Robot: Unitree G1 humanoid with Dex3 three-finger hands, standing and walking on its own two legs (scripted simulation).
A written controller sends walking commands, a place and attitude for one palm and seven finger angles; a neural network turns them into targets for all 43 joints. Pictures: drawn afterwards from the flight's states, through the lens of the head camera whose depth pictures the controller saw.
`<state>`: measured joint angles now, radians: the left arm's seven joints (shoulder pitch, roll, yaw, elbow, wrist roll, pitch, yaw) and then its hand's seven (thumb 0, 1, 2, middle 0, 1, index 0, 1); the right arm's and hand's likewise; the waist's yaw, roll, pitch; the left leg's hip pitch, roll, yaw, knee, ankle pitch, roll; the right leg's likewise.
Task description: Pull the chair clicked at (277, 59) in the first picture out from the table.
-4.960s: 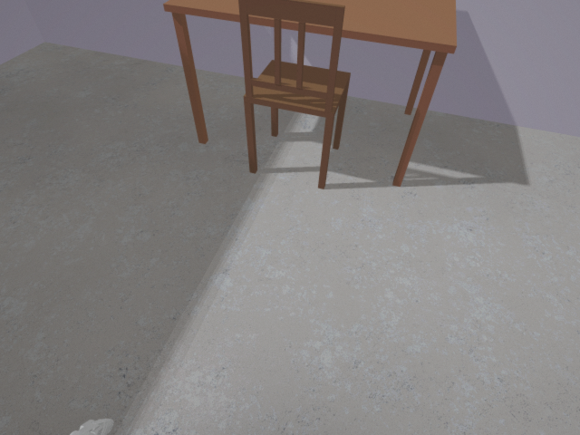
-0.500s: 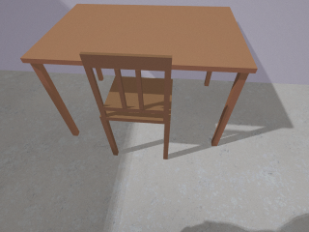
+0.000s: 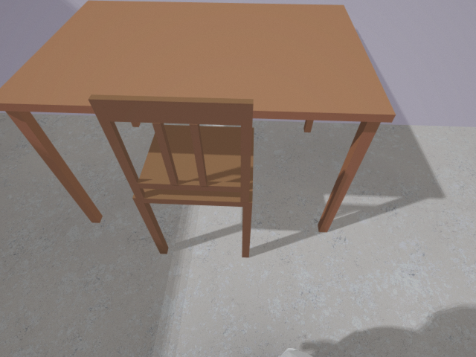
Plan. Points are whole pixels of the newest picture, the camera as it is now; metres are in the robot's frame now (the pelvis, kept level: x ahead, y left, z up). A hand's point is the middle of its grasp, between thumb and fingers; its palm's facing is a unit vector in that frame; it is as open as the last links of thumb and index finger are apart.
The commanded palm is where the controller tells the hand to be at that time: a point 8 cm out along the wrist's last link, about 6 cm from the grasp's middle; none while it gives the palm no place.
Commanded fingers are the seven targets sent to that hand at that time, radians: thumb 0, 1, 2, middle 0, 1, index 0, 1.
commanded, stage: take the last steps up to it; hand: left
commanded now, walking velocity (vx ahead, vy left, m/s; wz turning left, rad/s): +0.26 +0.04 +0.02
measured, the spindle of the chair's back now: (166, 155) +0.63 +0.23 -0.12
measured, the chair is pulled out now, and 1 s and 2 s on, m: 0.00 0.00 0.00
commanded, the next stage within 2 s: come to a stop and stand still in 0.32 s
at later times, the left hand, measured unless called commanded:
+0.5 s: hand out of the picture +0.11 +0.17 -0.19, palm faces +0.15 -0.98 -0.14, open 7.4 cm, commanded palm none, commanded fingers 0.00 0.90 0.90 -0.20 -0.30 -0.20 -0.30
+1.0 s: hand (164, 347) +0.17 +0.15 -0.16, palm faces +0.03 -0.97 -0.26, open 7.4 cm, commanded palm none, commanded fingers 0.00 0.90 0.90 -0.20 -0.30 -0.20 -0.30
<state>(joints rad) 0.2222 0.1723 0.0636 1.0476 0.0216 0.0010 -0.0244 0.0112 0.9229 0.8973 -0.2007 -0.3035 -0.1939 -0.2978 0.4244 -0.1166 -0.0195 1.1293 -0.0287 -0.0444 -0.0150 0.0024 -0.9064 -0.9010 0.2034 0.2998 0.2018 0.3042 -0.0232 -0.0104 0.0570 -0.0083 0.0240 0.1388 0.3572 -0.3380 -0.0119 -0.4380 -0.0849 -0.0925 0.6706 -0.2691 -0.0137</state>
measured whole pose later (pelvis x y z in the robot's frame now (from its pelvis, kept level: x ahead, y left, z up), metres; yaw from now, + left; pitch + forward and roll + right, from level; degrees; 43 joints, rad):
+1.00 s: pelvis +0.14 -0.03 +0.00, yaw +0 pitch -1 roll +2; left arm 0.25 0.16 0.01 1.08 0.02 0.02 0.03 0.01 0.91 0.90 -0.20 -0.30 -0.19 -0.30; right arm 0.21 -0.19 -0.04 1.08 -0.01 0.05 -0.02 0.00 -0.91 -0.90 0.20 0.30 0.20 0.30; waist -0.01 0.03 0.02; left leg -0.27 0.04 0.07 0.51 -0.27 -0.01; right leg -0.22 -0.02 -0.04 0.53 -0.29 -0.03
